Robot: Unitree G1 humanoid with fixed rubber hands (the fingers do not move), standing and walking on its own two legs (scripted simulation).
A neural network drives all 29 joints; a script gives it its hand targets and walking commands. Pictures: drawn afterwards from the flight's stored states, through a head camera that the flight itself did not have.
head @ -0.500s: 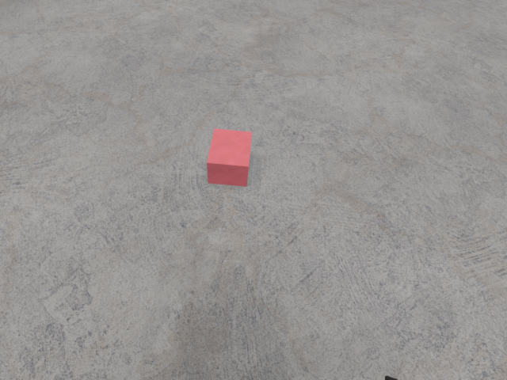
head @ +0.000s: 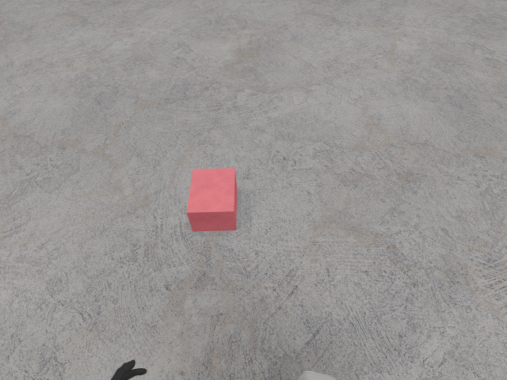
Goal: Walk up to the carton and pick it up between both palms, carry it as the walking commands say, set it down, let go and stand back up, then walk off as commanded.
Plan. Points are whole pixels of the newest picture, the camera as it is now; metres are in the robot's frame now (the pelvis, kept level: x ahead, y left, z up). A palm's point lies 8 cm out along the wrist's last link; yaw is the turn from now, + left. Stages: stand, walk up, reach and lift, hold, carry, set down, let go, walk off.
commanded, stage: walk up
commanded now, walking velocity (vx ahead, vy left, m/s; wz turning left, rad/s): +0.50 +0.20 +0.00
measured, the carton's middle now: (214, 199) +0.98 +0.12 -0.68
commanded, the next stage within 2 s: none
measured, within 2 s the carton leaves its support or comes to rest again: neither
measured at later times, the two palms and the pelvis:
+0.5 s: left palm out of the picture +0.17 +0.33 -0.14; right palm (310, 239) +0.40 -0.15 -0.11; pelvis +0.24 +0.09 +0.00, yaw -1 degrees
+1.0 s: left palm (122, 215) +0.52 +0.28 -0.12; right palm (336, 265) +0.34 -0.19 -0.13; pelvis +0.41 +0.04 +0.01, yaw +0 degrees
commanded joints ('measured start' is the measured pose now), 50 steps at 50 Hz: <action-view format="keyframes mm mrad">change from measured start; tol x16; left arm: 1 240 181 40 42 -11 -6 18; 24 428 57 -1 6 -16 -4 16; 45 -5 59 6 10 -11 79 -16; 50 244 153 35 77 -9 12 14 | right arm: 1 14 -67 -10 -25 -7 -2 8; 17 -451 -60 17 -224 -10 50 94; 24 38 -338 -91 -99 -28 -12 23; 29 -154 -127 -16 -145 3 -36 13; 50 57 -56 -9 -27 -1 20 -5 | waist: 1 84 -121 -50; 19 101 -284 42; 24 -40 404 -265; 26 44 28 -172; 46 26 257 37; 50 102 -156 -56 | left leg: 1 -372 53 -59 247 115 3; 16 -350 38 56 -385 426 -29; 22 137 -24 164 -529 270 23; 24 468 377 -511 -780 145 140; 25 409 459 -569 -760 307 137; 27 154 343 -307 -710 680 118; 35 83 226 -21 -743 882 63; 46 79 166 32 -782 369 123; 50 -122 44 98 -357 70 52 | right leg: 1 342 -364 457 -372 257 -70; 19 278 -211 60 -476 68 -47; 22 256 -152 32 -62 234 -34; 24 -192 38 96 500 -322 25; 26 -195 -54 232 632 -234 27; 43 -74 -28 93 77 52 97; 48 221 21 -1 -169 67 65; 50 407 -183 204 -281 101 34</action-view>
